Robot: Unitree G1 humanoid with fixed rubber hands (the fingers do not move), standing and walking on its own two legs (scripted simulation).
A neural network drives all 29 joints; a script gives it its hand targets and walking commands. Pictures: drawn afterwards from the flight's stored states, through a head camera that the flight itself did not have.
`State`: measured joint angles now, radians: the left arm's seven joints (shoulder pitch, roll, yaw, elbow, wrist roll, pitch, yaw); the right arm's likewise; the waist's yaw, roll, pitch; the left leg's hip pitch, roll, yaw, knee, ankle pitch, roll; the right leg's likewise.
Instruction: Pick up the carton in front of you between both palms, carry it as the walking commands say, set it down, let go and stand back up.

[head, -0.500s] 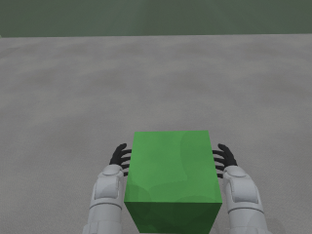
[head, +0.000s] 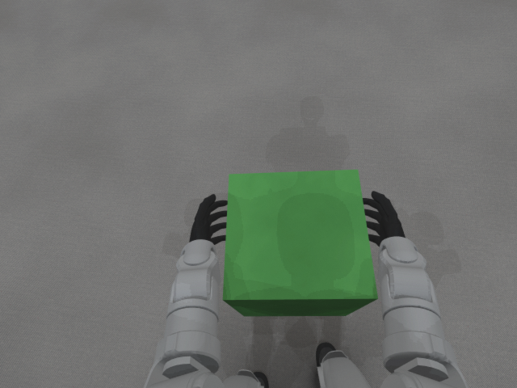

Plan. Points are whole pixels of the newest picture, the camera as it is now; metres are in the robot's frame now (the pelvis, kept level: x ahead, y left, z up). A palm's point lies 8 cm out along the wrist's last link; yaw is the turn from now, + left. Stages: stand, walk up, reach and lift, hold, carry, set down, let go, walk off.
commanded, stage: set down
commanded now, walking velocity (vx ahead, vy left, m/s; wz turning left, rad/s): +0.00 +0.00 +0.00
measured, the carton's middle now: (293, 252) +0.35 -0.03 -0.13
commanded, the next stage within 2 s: none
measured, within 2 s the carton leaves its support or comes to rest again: neither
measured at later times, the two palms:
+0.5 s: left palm (226, 249) +0.39 +0.12 -0.20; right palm (368, 248) +0.38 -0.18 -0.21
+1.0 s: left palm (243, 256) +0.42 +0.10 -0.37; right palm (358, 260) +0.39 -0.20 -0.38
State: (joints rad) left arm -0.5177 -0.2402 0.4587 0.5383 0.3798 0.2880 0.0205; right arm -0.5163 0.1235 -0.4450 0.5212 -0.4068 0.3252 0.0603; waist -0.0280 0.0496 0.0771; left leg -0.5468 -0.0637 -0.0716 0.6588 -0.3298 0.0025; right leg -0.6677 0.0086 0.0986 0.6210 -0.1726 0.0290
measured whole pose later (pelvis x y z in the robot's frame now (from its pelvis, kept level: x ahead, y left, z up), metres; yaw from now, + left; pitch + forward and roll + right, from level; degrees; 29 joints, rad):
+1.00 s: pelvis -0.07 -0.01 -0.26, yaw +6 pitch +47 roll +3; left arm -1.02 0.00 0.35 0.78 0.13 0.19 0.11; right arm -0.94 -0.04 -0.45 0.67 -0.17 0.23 -0.06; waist -0.08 0.06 -0.14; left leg -2.00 -0.18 -0.08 1.78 -0.62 -0.07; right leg -2.12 0.08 0.13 1.70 -0.41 0.08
